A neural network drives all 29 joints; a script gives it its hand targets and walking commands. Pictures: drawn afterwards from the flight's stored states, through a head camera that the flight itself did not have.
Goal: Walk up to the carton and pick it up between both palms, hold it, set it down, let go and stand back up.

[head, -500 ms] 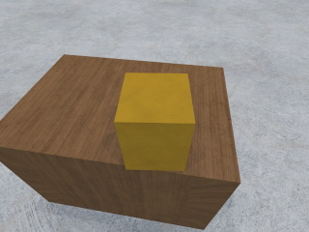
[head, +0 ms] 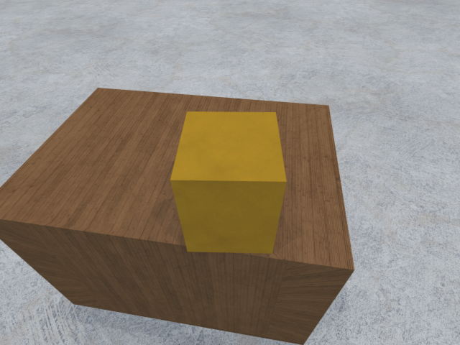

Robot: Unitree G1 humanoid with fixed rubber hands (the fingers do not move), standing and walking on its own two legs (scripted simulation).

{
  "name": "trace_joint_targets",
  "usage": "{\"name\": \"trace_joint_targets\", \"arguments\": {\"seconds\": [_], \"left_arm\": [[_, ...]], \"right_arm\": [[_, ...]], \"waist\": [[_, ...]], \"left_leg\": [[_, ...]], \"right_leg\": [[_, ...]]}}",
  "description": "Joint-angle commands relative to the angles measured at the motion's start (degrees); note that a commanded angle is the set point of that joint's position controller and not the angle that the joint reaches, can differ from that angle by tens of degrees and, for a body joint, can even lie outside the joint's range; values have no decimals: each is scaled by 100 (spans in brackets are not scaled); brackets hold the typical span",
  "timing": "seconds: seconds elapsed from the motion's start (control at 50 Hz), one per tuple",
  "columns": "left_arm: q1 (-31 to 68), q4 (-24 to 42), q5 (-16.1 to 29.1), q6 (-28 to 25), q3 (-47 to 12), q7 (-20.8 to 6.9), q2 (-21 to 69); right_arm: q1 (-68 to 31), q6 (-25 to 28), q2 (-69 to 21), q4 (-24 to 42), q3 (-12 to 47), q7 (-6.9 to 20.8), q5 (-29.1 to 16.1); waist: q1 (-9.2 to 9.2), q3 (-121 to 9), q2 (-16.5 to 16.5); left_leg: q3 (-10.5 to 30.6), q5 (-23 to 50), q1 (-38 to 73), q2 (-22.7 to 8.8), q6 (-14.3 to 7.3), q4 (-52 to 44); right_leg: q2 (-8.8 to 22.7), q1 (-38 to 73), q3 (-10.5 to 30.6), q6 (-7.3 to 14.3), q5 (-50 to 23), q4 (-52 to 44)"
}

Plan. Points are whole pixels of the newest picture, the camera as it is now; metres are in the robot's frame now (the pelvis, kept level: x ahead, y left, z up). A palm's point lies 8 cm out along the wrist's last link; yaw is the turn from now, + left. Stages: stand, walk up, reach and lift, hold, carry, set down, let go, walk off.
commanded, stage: stand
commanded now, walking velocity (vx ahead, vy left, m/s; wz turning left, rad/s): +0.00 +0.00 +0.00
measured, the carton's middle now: (230, 183) +0.47 +0.01 +0.00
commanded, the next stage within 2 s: none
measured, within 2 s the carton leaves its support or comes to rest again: neither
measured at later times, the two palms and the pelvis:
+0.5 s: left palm out of the picture -0.04 +0.21 -0.15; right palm out of the picture -0.06 -0.22 -0.15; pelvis -0.01 -0.01 +0.00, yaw +0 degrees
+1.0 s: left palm out of the picture -0.06 +0.19 -0.15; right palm out of the picture -0.07 -0.21 -0.15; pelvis -0.01 -0.01 +0.00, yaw +0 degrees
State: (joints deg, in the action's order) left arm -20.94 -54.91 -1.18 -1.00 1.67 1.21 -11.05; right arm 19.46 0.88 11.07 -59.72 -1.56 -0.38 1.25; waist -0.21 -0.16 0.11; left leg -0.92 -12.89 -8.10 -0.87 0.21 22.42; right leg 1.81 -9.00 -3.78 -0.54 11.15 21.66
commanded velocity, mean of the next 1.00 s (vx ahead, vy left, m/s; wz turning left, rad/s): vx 0.00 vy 0.00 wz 0.00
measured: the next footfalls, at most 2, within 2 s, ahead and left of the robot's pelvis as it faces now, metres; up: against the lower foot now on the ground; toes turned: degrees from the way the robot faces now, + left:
none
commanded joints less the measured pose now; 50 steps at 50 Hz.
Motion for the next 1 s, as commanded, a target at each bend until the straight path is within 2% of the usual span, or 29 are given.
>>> {"name": "trace_joint_targets", "arguments": {"seconds": [0.0,0.04,0.06,0.08,0.1,0.16,0.18,0.2,0.22,0.28,0.3,0.36,0.44,0.5,0.54,0.56,0.58,0.66,0.68,0.7,0.76,0.86,0.88,0.92,0.98], "left_arm": [[-340,-61,-6,-56,113,39,-521],[-381,-154,21,-44,78,25,-450],[-394,-211,31,-44,80,22,-461],[-409,-268,22,-42,53,30,-323],[-366,-281,9,-40,45,49,-337],[-318,-373,5,-2,28,60,-319],[-285,-395,14,-1,33,71,-352],[-254,-417,51,-11,43,65,-359],[-279,-480,33,-1,46,60,-393],[-490,-646,23,2,-16,71,-219],[-386,-642,30,-1,-1,74,-239],[-389,-694,28,-8,-25,74,-167],[-438,-801,34,13,-31,71,-148],[-418,-848,30,38,-40,90,-108],[-469,-911,33,37,-61,81,-27],[-494,-926,36,22,-56,92,-72],[-485,-939,48,20,-61,90,-55],[-476,-943,23,36,-66,109,-50],[-494,-983,56,34,-68,102,5],[-526,-1004,40,29,-67,110,-55],[-523,-1027,48,48,-90,116,60],[-582,-1036,58,25,-76,105,22],[-449,-1005,44,30,-100,98,89],[-502,-1014,37,18,-104,106,139],[-541,-1008,44,15,-86,80,70]], "right_arm": [[368,9,325,-82,-32,-48,-10],[410,24,308,-155,-9,-48,-37],[369,22,433,-173,-22,-64,-27],[434,0,381,-229,-18,-71,-26],[496,-9,333,-313,0,-79,-21],[384,14,353,-342,15,-98,-20],[524,20,287,-404,35,-110,-22],[429,13,196,-427,69,-115,-32],[459,14,178,-430,71,-97,-16],[643,3,172,-583,63,-146,-30],[661,5,256,-576,62,-137,-24],[520,-13,69,-603,111,-134,-18],[619,-12,22,-672,127,-143,-36],[617,-23,27,-747,149,-164,-44],[613,1,-31,-753,156,-155,-46],[617,2,74,-760,134,-152,-31],[630,-6,28,-756,141,-157,-50],[663,-22,86,-791,121,-180,-40],[614,-27,-77,-789,184,-173,-32],[720,-12,-89,-800,190,-153,-39],[622,-4,-73,-776,167,-154,-46],[652,-24,-162,-814,192,-153,-35],[719,-1,-58,-835,160,-158,-54],[632,-18,-68,-849,161,-177,-29],[737,-34,-148,-850,201,-170,-52]], "waist": [[-5,594,-93],[-9,506,-95],[-1,500,157],[24,494,127],[-12,680,-67],[18,588,-99],[-36,450,-71],[13,524,75],[-14,540,79],[-14,688,-152],[-40,703,11],[39,628,-109],[13,717,65],[12,540,-147],[17,613,-46],[-4,520,-114],[45,565,48],[7,662,-85],[47,642,48],[-15,557,43],[-12,613,-126],[31,521,5],[-36,597,-111],[49,687,-125],[9,550,58]], "left_leg": [[414,207,-542,-428,-137,-520],[455,176,-562,-420,-132,-505],[453,228,-477,-432,-129,-469],[436,179,-601,-424,-121,-484],[448,125,-727,-417,-115,-507],[419,187,-654,-430,-113,-482],[414,157,-597,-429,-124,-455],[428,203,-623,-427,-118,-446],[407,166,-660,-429,-118,-459],[421,98,-683,-427,-111,-444],[440,92,-756,-454,-126,-457],[415,142,-764,-451,-129,-439],[421,3,-841,-418,-99,-427],[380,16,-797,-423,-84,-407],[376,55,-768,-412,-101,-374],[390,98,-749,-448,-99,-404],[392,103,-796,-410,-71,-415],[398,50,-833,-436,-116,-353],[408,70,-835,-449,-94,-363],[395,45,-738,-434,-91,-354],[372,85,-789,-408,-74,-374],[377,107,-764,-434,-99,-343],[350,133,-808,-431,-92,-332],[388,7,-862,-456,-81,-357],[366,23,-760,-421,-88,-338]], "right_leg": [[381,-111,500,105,-23,-390],[376,-17,485,101,-77,-394],[365,-70,465,105,-24,-374],[376,-7,453,97,9,-378],[401,-16,517,112,2,-401],[426,-59,534,150,-55,-388],[418,-6,523,148,-30,-380],[378,-29,501,142,-16,-384],[381,-58,524,134,52,-408],[377,-165,503,125,23,-357],[379,-123,529,137,67,-332],[393,-102,520,154,-11,-341],[389,-145,550,119,152,-348],[376,-95,551,165,122,-322],[364,-142,575,156,186,-335],[382,-123,540,158,98,-316],[352,-113,512,122,107,-283],[386,-222,577,151,168,-351],[358,-229,548,156,191,-350],[356,-194,540,132,154,-320],[365,-238,553,161,179,-320],[364,-217,550,157,144,-271],[379,-250,594,176,131,-287],[339,-267,517,145,134,-275],[340,-292,541,159,226,-281]]}}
